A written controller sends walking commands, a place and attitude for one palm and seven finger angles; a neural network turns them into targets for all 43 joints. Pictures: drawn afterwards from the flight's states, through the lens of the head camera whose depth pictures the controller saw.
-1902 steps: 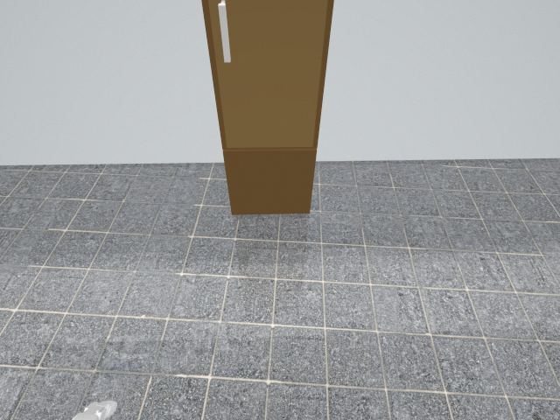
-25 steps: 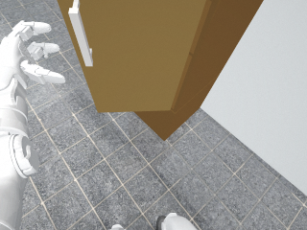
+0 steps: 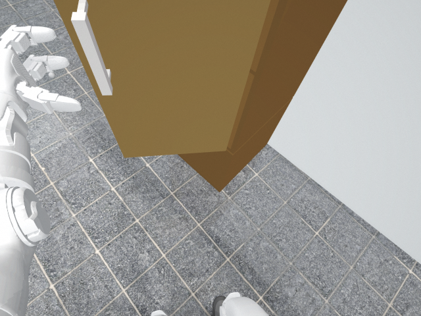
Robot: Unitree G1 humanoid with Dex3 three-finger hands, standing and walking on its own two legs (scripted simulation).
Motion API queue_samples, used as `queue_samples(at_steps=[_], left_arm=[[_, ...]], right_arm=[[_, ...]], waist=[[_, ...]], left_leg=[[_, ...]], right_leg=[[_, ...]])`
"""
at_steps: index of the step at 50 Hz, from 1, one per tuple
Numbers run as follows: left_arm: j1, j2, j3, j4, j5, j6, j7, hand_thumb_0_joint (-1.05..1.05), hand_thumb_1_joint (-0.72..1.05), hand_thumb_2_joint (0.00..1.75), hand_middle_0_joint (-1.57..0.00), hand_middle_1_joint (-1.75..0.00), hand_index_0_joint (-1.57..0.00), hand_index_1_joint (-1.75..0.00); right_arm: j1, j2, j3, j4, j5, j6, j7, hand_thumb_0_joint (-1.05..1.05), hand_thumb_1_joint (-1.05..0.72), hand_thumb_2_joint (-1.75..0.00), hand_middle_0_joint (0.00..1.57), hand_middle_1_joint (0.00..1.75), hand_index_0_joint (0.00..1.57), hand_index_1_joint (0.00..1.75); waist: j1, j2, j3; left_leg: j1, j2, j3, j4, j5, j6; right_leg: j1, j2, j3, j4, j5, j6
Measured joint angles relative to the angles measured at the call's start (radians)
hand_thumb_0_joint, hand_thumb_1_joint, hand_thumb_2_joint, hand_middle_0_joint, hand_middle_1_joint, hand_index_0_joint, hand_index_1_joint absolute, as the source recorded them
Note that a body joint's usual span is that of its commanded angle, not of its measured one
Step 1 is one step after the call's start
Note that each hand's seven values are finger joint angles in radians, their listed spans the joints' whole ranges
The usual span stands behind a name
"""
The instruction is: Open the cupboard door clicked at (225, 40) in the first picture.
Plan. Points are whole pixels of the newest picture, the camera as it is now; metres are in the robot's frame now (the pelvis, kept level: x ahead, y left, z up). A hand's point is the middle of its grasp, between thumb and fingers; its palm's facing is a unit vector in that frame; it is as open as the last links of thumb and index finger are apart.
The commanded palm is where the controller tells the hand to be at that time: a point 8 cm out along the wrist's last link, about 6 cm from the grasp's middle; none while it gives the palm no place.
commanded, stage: move the hooked fingers beside the handle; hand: left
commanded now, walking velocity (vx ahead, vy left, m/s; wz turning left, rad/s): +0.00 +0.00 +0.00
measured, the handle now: (96, 52) +0.56 +0.15 +0.12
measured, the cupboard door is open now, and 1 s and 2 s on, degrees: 50 50 50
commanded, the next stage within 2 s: slide the fingers in behind the handle in 0.76 s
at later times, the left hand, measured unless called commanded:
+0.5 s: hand (56, 74) +0.52 +0.21 +0.12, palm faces +0.00 -1.00 +0.01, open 14.0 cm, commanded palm +0.50 +0.26 +0.11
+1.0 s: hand (61, 75) +0.51 +0.20 +0.12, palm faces -0.01 -1.00 -0.01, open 14.0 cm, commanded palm +0.49 +0.25 +0.11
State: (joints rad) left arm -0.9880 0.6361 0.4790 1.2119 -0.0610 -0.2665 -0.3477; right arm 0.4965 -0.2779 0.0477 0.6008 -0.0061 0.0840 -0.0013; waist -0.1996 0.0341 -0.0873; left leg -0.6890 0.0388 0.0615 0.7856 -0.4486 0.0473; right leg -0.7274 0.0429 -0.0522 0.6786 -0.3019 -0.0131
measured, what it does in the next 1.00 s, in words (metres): stands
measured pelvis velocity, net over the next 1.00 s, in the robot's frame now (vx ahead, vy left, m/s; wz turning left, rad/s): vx -0.01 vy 0.00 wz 0.02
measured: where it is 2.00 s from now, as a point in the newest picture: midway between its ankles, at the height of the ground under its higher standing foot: outside the picture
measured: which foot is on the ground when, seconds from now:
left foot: down 0.00-1.00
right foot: down 0.00-1.00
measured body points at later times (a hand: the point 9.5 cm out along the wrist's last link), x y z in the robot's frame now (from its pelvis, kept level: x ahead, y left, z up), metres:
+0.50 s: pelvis -0.01 +0.00 -0.01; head +0.11 +0.02 +0.43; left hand +0.52 +0.26 +0.12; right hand -0.03 -0.27 -0.11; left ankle -0.05 +0.08 -0.71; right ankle +0.00 -0.12 -0.71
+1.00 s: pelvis -0.01 +0.00 +0.00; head +0.11 +0.02 +0.43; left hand +0.51 +0.25 +0.12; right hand -0.04 -0.26 -0.11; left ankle -0.05 +0.08 -0.71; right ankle +0.00 -0.12 -0.71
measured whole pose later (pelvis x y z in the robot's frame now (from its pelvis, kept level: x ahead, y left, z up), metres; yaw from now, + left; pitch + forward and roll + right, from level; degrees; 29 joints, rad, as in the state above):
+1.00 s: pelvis -0.01 +0.00 +0.00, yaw +1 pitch +19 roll -3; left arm -1.03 0.58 0.41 1.22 -0.06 -0.30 -0.30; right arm 0.47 -0.28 0.04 0.62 -0.01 0.06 0.00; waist -0.20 0.04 -0.08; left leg -0.72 0.03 0.04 0.82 -0.45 0.05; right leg -0.74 0.03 -0.07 0.71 -0.30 -0.01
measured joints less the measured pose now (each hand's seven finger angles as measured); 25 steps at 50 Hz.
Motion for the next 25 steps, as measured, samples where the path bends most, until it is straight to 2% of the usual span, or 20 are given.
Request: queue_samples(at_steps=[4,10,14,19,25], left_arm=[[0.016,-0.01,-0.003,-0.023,-0.013,-0.013,-0.002,-0.01,-0.49,0.3,-0.3,-1.2,-0.3,-1.2],[-0.034,-0.014,-0.069,0.023,-0.023,0.004,-0.013,-0.01,-0.5,0.3,-0.3,-1.2,-0.3,-1.2],[-0.069,-0.018,-0.092,0.058,-0.021,0.016,-0.009,-0.01,-0.5,0.3,-0.3,-1.2,-0.3,-1.2],[-0.083,-0.032,-0.079,0.052,-0.011,-0.011,0.013,-0.01,-0.5,0.3,-0.3,-1.2,-0.3,-1.2],[-0.121,0.007,-0.05,0.097,0.021,-0.004,0.034,-0.01,-0.49,0.3,-0.3,-1.2,-0.3,-1.2]], right_arm=[[-0.02,0.003,-0.001,0.001,0.005,0.002,-0.001,0.01,-0.9,-0.9,0.2,0.3,0.2,0.3],[-0.059,-0.006,-0.002,0.012,0.01,-0.008,-0.009,0.01,-0.9,-0.9,0.2,0.3,0.2,0.3],[-0.081,-0.013,0.0,0.011,0.009,-0.02,-0.015,0.01,-0.9,-0.9,0.2,0.3,0.2,0.3],[-0.087,-0.015,0.0,0.007,0.004,-0.032,-0.013,0.0,-0.9,-0.9,0.2,0.3,0.2,0.3],[-0.072,-0.01,0.012,0.004,0.004,-0.031,-0.013,0.0,-0.9,-0.9,0.2,0.3,0.2,0.3]], waist=[[0.012,-0.005,0.001],[0.024,-0.005,0.003],[0.018,-0.008,0.006],[0.008,-0.009,0.008],[-0.016,-0.01,0.02]], left_leg=[[0.011,0.0,-0.008,0.0,0.0,-0.002],[0.009,-0.009,-0.03,0.009,0.003,-0.003],[-0.007,-0.014,-0.037,0.021,0.005,-0.002],[-0.025,-0.014,-0.033,0.034,0.004,-0.001],[-0.046,-0.011,-0.025,0.048,0.003,0.0]], right_leg=[[0.015,0.0,-0.007,-0.003,-0.001,-0.002],[0.024,-0.009,-0.029,0.002,-0.005,-0.003],[0.011,-0.015,-0.036,0.014,-0.006,-0.003],[-0.009,-0.016,-0.032,0.029,-0.006,-0.002],[-0.034,-0.013,-0.024,0.043,-0.004,-0.002]])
